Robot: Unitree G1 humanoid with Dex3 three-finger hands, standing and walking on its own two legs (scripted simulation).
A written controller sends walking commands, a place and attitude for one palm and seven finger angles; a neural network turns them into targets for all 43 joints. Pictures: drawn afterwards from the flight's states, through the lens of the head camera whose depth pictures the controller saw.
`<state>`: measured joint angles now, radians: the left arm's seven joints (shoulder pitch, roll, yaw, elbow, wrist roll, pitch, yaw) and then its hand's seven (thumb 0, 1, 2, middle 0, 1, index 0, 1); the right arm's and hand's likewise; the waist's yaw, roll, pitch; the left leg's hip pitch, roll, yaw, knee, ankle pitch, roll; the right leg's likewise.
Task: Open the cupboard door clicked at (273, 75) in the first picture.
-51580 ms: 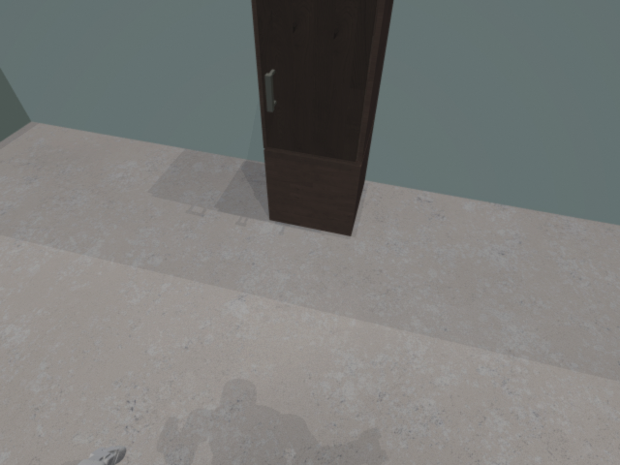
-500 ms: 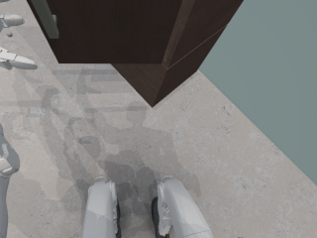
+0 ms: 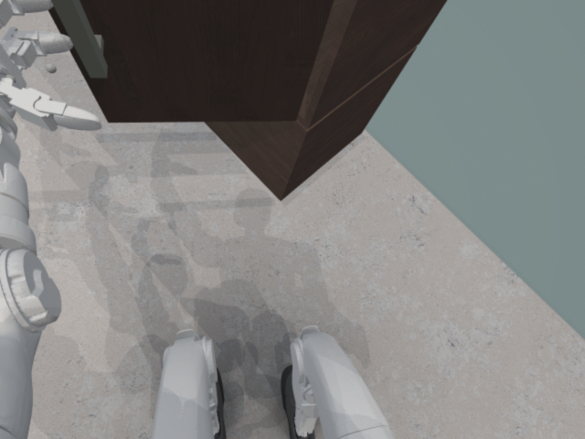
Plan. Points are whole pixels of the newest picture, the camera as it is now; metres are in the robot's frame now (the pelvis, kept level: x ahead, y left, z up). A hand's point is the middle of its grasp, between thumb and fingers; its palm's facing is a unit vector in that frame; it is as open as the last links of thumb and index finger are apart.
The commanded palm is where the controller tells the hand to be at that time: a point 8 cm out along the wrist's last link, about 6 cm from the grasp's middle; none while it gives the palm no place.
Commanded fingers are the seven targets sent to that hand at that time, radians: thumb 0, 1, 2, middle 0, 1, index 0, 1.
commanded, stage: slide the fingers in behind the handle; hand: left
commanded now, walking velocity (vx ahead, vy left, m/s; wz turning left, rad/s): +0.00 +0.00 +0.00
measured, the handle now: (81, 19) +0.61 +0.21 +0.07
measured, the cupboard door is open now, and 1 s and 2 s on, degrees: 53 53 52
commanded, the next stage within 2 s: close the thumb around the handle in 1.12 s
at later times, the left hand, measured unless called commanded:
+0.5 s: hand (76, 73) +0.55 +0.22 +0.05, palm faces +0.06 -1.00 -0.02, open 14.0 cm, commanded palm +0.54 +0.22 +0.05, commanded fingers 0.00 -0.50 0.30 -0.30 -1.20 -0.30 -1.20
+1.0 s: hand (80, 72) +0.55 +0.21 +0.05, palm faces +0.07 -1.00 -0.04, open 14.0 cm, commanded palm +0.54 +0.21 +0.05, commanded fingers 0.00 -0.50 0.30 -0.30 -1.20 -0.30 -1.20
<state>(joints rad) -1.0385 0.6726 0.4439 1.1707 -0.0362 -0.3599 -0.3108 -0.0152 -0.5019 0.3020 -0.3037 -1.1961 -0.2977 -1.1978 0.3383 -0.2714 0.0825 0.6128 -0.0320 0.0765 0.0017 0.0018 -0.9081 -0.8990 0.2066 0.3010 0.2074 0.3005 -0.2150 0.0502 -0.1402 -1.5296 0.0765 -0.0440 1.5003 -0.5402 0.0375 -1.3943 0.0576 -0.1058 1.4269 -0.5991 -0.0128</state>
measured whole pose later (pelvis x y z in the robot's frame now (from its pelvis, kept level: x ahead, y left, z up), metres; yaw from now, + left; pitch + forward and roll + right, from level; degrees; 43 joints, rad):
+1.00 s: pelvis +0.01 +0.00 +0.00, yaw +2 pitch +32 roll -7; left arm -1.05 0.56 0.33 1.20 -0.05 -0.42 -0.17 -0.02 -0.50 0.30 -0.25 -1.24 -0.30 -1.20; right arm 0.34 -0.26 0.05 0.65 -0.05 0.08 0.03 0.00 -0.91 -0.90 0.21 0.30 0.21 0.30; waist -0.20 0.05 -0.15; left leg -1.51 0.05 -0.06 1.48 -0.54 0.03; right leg -1.37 0.04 -0.12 1.41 -0.61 -0.02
